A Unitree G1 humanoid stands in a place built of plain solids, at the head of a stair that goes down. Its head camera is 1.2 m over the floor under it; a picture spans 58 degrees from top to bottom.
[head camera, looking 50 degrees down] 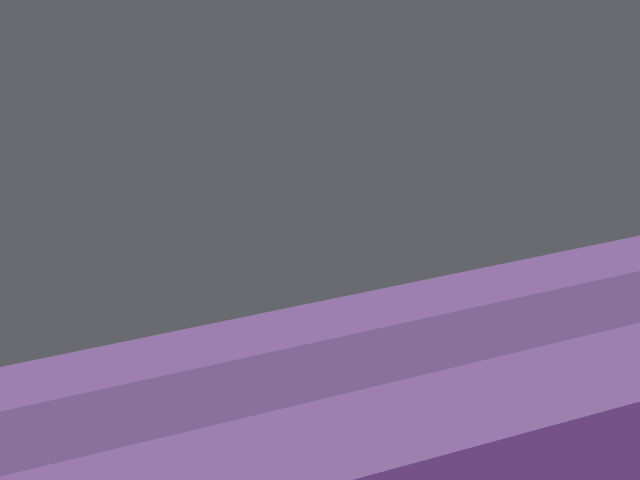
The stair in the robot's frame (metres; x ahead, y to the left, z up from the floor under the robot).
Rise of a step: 0.15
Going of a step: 0.27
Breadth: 4.50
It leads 13 degrees to the left of straight ahead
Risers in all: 4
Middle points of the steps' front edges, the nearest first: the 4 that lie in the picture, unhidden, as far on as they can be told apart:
0.34 -0.52 0.00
0.60 -0.46 -0.15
0.86 -0.40 -0.30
1.12 -0.33 -0.46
